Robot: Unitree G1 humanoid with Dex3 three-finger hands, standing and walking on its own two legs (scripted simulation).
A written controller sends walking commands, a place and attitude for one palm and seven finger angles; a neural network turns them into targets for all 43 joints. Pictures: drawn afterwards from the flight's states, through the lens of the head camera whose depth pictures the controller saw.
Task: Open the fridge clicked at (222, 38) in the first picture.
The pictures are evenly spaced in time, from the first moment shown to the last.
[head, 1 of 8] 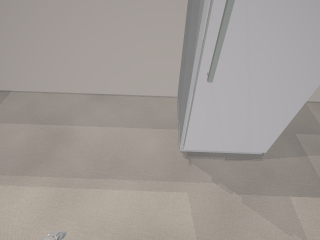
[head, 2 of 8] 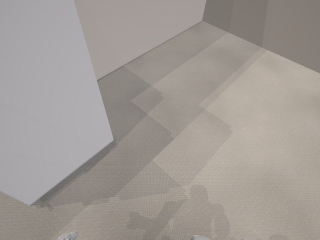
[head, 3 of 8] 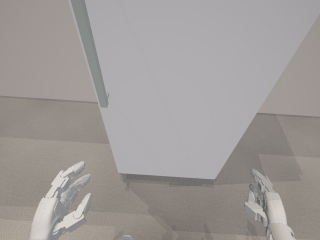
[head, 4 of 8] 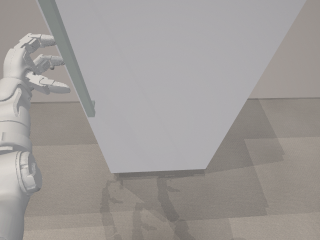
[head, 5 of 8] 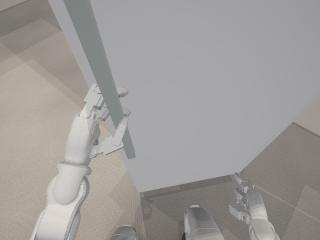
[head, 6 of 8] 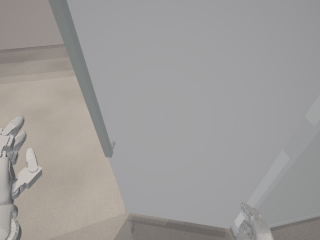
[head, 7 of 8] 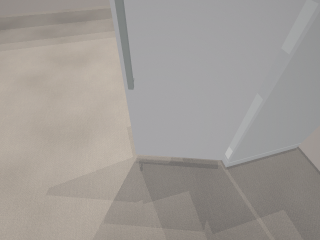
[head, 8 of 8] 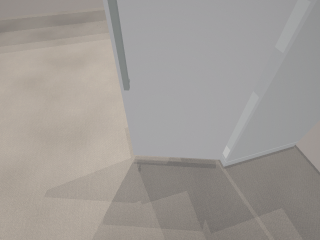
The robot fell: no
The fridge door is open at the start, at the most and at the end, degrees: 0 75 70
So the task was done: yes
